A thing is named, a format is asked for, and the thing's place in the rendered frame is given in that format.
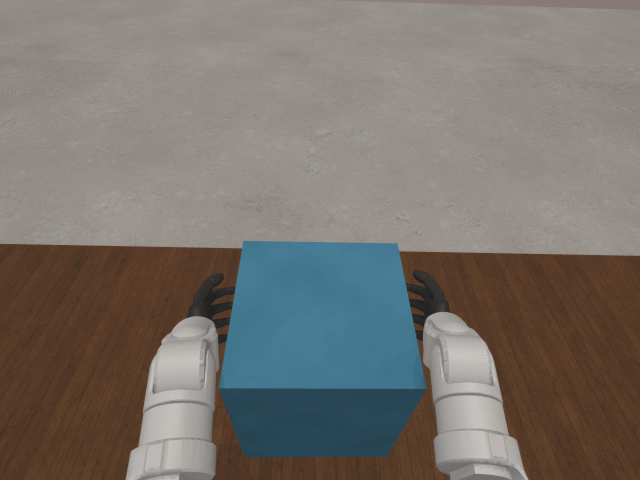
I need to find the carton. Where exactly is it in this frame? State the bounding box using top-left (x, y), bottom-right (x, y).
top-left (219, 241), bottom-right (427, 457)

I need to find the robot right hand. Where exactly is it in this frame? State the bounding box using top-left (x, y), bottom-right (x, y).
top-left (406, 270), bottom-right (450, 341)

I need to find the robot left forearm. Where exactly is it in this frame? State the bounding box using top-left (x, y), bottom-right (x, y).
top-left (126, 316), bottom-right (219, 480)

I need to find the robot right forearm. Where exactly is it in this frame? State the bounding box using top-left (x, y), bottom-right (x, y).
top-left (423, 312), bottom-right (528, 480)

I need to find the robot left hand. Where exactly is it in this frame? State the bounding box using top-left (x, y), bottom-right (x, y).
top-left (186, 273), bottom-right (236, 344)

